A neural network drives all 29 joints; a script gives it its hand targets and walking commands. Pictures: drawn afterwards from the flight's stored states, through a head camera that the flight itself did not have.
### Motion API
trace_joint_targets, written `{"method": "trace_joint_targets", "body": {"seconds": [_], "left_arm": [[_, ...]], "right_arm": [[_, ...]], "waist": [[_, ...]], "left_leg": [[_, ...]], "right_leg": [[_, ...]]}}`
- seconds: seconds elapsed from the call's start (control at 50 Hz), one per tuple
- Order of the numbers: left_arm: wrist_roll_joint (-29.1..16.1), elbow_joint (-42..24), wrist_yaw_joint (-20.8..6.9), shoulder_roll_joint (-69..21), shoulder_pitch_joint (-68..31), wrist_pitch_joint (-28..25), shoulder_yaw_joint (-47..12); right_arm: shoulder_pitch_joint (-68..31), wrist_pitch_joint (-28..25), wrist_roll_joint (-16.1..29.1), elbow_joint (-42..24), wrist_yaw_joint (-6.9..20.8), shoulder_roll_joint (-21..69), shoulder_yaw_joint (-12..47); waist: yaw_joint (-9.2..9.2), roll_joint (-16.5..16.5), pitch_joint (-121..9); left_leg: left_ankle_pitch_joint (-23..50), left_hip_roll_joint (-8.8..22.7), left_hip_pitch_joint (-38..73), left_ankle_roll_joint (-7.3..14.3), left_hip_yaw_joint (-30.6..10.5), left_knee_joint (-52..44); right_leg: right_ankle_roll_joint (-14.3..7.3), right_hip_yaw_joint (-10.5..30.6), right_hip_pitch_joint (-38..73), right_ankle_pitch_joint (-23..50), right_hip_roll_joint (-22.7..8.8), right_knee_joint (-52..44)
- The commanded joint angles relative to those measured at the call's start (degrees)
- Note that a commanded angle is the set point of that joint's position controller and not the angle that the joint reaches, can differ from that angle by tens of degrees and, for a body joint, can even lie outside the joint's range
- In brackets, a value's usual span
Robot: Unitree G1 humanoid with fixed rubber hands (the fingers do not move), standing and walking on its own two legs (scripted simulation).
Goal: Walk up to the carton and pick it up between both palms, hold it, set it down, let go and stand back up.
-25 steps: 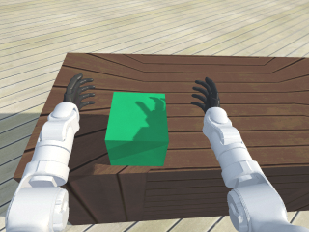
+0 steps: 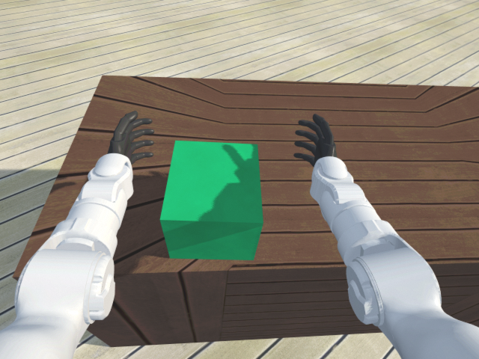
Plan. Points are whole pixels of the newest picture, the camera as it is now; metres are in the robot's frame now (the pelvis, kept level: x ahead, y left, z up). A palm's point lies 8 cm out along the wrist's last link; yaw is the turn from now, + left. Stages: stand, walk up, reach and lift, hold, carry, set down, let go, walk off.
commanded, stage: reach and lift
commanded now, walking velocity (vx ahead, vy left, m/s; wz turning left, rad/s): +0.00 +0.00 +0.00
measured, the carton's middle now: (214, 200) +0.44 +0.05 -0.02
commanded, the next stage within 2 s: none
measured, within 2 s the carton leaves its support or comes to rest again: neither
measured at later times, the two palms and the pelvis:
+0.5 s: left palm (140, 189) +0.43 +0.19 +0.03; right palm (317, 195) +0.42 -0.15 +0.05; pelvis -0.03 +0.01 -0.02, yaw -1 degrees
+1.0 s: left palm (148, 193) +0.42 +0.17 +0.03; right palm (290, 200) +0.41 -0.09 +0.04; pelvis -0.03 +0.02 -0.01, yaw +1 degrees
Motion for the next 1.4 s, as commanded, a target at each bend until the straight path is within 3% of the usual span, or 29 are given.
{"method": "trace_joint_targets", "body": {"seconds": [0.0,0.1,0.26,0.42,0.5,0.56,0.66,0.72,0.76,0.8,0.84,0.88,0.92,0.96,1.06,1.16,1.24,1.28,1.36,1.38], "left_arm": [[1.3,-3.8,-0.7,7.0,-26.1,-9.3,1.0],[1.2,-0.4,-0.2,6.4,-28.8,-16.2,0.5],[-0.8,4.2,1.6,6.3,-34.0,-22.4,-1.6],[-2.1,13.0,1.9,6.4,-33.2,-23.6,-3.2],[-3.4,12.1,2.5,6.4,-34.8,-24.0,-4.5],[-4.0,11.0,2.7,3.9,-35.9,-24.1,-5.9],[-2.2,10.4,2.7,2.0,-36.2,-24.0,-4.3],[0.2,10.1,2.3,-0.3,-36.5,-24.2,-2.1],[4.6,7.9,1.5,-4.4,-37.5,-24.5,1.3],[10.7,6.7,-0.2,-10.7,-37.1,-24.7,6.0],[17.8,7.0,-3.2,-21.7,-37.0,-25.0,8.6],[24.5,9.2,-4.7,-28.3,-33.2,-25.0,11.6],[28.9,9.8,-5.3,-36.3,-30.8,-23.9,12.7],[30.7,8.2,-4.9,-38.3,-28.0,-23.2,13.4],[34.8,6.0,-3.0,-38.2,-24.3,-21.5,17.5],[36.2,3.2,-2.5,-36.8,-21.8,-20.7,19.9],[35.8,1.6,-3.0,-38.8,-21.5,-20.5,19.1],[36.3,1.6,-3.3,-39.6,-21.5,-20.4,19.0],[36.1,1.4,-4.3,-40.6,-20.2,-19.8,18.5],[36.3,1.3,-4.5,-40.4,-19.8,-19.8,18.8]], "right_arm": [[-22.9,-6.9,-2.3,-6.9,0.8,-5.7,-2.1],[-23.6,-12.0,-4.6,-6.9,2.1,-5.4,-3.9],[-24.9,-16.9,-6.8,-3.5,2.9,-6.1,-6.4],[-26.6,-16.9,-5.7,-0.4,3.9,-5.6,-5.4],[-26.9,-16.7,-4.8,-0.4,4.5,-6.2,-5.1],[-28.0,-16.8,-5.7,-1.3,4.9,-5.8,-6.2],[-28.0,-16.6,-8.8,-1.0,5.0,-3.4,-8.9],[-28.7,-16.6,-13.2,-1.9,5.1,-0.3,-12.3],[-28.9,-17.0,-17.8,-3.3,5.6,4.9,-15.9],[-28.6,-17.8,-25.4,-4.4,6.9,12.8,-20.7],[-28.0,-19.0,-35.6,-4.8,9.3,25.9,-24.7],[-24.5,-20.5,-45.5,-3.8,11.1,32.9,-29.7],[-21.7,-20.5,-50.2,-2.2,13.2,40.9,-31.1],[-20.0,-20.9,-52.2,-2.4,14.2,42.4,-31.9],[-17.4,-21.6,-55.5,-2.3,14.6,42.1,-33.4],[-15.2,-21.7,-55.9,-2.6,14.1,43.2,-32.9],[-14.5,-21.9,-55.5,-1.9,13.9,46.4,-31.2],[-14.7,-22.2,-55.4,-2.4,13.6,47.2,-31.0],[-14.1,-22.7,-55.2,-2.4,12.9,48.4,-30.1],[-14.1,-22.8,-55.4,-2.8,12.8,48.8,-29.9]], "waist": [[-0.37,2.7,-36.2],[-0.85,4.2,-41.1],[-1.87,6.0,-47.9],[-1.0,4.6,-48.3],[-0.41,5.2,-49.1],[-1.08,6.9,-50.9],[-1.46,5.1,-49.5],[-1.87,4.0,-48.2],[-1.96,5.0,-48.4],[-2.38,5.3,-47.6],[-2.9,5.8,-44.8],[-3.16,6.4,-41.7],[-2.86,7.9,-38.4],[-2.4,8.6,-38.4],[-0.73,6.3,-34.5],[0.86,4.0,-31.7],[0.46,3.0,-30.1],[0.69,4.2,-30.4],[0.0,2.9,-28.8],[0.56,2.5,-29.4]], "left_leg": [[35.0,-3.5,16.8,-1.9,0.1,4.5],[33.8,-3.2,14.7,-2.4,0.5,5.7],[31.3,-2.6,12.5,-3.2,0.9,9.3],[24.3,-2.9,5.3,-1.7,1.1,10.2],[24.0,-2.7,6.2,-2.1,1.2,10.8],[25.2,-2.2,9.0,-2.7,0.6,12.0],[24.3,-2.3,8.2,-2.3,0.8,12.4],[21.4,-2.3,6.0,-2.0,1.1,11.2],[21.5,-2.6,6.5,-2.1,1.7,10.5],[23.2,-2.7,8.3,-2.0,2.0,9.4],[23.1,-2.9,9.5,-1.8,2.6,7.2],[24.5,-2.7,10.9,-2.1,3.4,5.6],[27.6,-2.0,15.7,-2.4,3.4,4.5],[31.7,-1.3,19.3,-2.7,3.2,4.3],[35.8,-0.4,22.1,-2.3,4.1,2.5],[36.8,-0.7,19.2,-1.1,5.4,0.9],[36.5,-1.0,18.1,-0.7,6.0,0.1],[36.7,-1.2,17.3,-0.9,6.2,0.2],[34.4,-1.6,15.0,-0.5,6.5,-0.9],[33.3,-1.9,14.4,-0.1,6.6,-1.2]], "right_leg": [[4.3,0.5,12.0,42.6,0.5,4.4],[3.9,0.6,7.9,38.4,0.0,5.4],[2.4,-0.2,-0.9,30.8,-0.3,7.9],[2.2,0.2,-3.1,25.3,-0.5,10.6],[1.4,-0.6,-6.5,20.9,-0.2,10.8],[0.5,-1.3,-10.4,18.6,0.1,10.8],[0.5,-1.1,-11.4,16.9,0.1,10.7],[0.6,-1.0,-8.6,16.7,-0.2,10.8],[0.8,-0.8,-7.0,18.0,-0.6,10.4],[0.8,-1.1,-4.1,21.2,-0.9,9.6],[1.0,-1.4,-0.2,23.3,-1.2,8.3],[1.2,-2.0,2.8,25.3,-1.0,7.5],[0.2,-2.8,2.4,24.4,-0.8,6.0],[0.0,-3.4,0.9,22.7,-0.3,4.4],[0.3,-4.1,0.2,18.4,0.6,0.7],[1.5,-3.4,5.8,23.4,0.2,0.2],[2.1,-3.0,9.1,27.1,-0.2,0.2],[2.1,-2.6,11.0,29.5,-0.5,0.4],[3.0,-2.3,15.0,33.7,-1.1,1.0],[3.2,-2.2,16.1,34.2,-1.2,1.3]]}}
